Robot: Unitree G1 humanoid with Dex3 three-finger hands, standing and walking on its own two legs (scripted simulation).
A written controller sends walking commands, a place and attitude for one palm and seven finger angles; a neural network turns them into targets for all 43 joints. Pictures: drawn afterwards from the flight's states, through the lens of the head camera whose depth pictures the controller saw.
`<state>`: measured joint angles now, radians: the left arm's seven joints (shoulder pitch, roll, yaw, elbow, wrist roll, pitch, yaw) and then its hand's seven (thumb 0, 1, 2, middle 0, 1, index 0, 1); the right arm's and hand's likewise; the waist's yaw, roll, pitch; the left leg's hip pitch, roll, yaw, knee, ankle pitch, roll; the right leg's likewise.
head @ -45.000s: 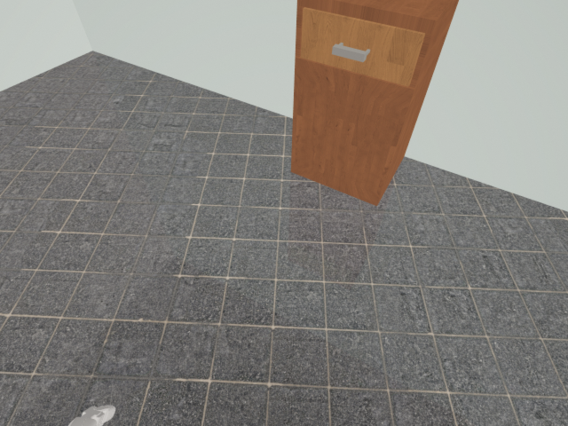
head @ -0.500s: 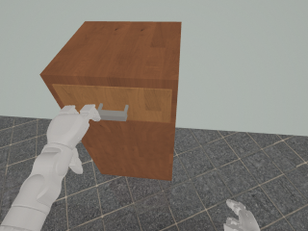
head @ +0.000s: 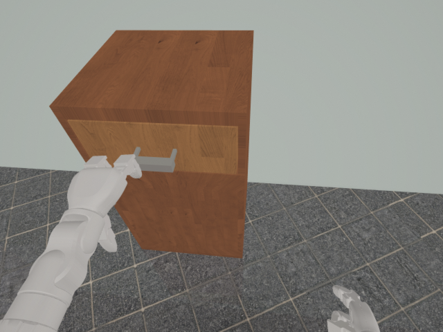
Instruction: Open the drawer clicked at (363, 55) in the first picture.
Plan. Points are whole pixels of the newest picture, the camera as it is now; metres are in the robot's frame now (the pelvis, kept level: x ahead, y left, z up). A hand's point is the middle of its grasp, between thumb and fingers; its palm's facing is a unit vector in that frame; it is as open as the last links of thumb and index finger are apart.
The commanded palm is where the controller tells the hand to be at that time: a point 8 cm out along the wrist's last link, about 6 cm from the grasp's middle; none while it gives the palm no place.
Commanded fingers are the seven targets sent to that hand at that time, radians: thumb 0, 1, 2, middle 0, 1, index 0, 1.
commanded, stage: move the hooked fingers above the handle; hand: left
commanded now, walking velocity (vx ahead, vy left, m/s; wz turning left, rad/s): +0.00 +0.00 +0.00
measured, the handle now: (153, 157) +0.53 +0.25 -0.05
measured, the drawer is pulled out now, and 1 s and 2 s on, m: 0.00 0.00 0.00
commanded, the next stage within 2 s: none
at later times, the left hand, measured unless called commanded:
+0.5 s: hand (128, 179) +0.39 +0.25 +0.04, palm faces -0.03 -0.05 -1.00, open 13.8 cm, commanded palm +0.36 +0.25 +0.10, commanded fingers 0.00 -0.50 0.30 -0.30 -1.20 -0.30 -1.20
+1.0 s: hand (131, 172) +0.42 +0.26 +0.02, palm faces -0.06 -0.03 -1.00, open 13.8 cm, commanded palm +0.41 +0.26 +0.08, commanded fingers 0.00 -0.50 0.30 -0.30 -1.20 -0.30 -1.20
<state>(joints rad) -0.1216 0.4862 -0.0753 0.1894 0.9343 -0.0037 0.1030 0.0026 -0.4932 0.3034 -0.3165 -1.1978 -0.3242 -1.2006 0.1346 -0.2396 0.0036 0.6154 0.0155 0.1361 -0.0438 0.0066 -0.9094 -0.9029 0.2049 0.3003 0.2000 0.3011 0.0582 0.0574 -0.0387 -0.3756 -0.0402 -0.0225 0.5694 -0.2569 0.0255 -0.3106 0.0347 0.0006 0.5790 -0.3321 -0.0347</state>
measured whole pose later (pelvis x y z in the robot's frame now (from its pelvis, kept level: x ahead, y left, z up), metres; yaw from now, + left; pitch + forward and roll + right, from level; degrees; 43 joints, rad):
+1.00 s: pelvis +0.01 +0.01 -0.02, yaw -1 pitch +13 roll -1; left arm -0.53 0.50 -0.04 0.73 1.03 -0.10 0.19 0.00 -0.49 0.30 -0.32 -1.20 -0.32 -1.20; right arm 0.25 -0.24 -0.05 0.64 0.01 0.18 -0.04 0.00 -0.91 -0.90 0.21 0.30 0.20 0.30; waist -0.02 0.04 -0.12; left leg -0.63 -0.03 -0.02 0.75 -0.34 0.04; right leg -0.55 0.05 0.00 0.72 -0.40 -0.03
